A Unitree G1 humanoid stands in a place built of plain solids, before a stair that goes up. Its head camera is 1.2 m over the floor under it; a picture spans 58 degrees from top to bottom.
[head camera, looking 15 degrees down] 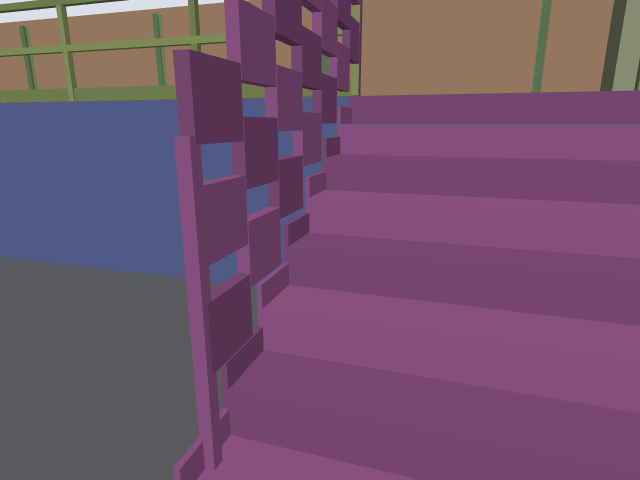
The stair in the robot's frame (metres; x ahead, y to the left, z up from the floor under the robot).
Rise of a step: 0.17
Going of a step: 0.28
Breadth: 1.62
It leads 18 degrees to the right of straight ahead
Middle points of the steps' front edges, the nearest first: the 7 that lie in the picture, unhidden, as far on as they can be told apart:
1.02 -0.44 0.34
1.29 -0.53 0.51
1.56 -0.61 0.69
1.82 -0.70 0.86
2.09 -0.78 1.03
2.36 -0.87 1.20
2.62 -0.95 1.37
